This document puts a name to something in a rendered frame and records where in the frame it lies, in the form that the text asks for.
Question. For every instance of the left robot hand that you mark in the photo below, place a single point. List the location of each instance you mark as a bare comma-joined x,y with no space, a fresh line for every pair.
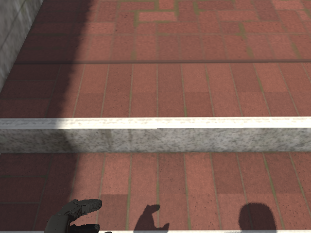
60,222

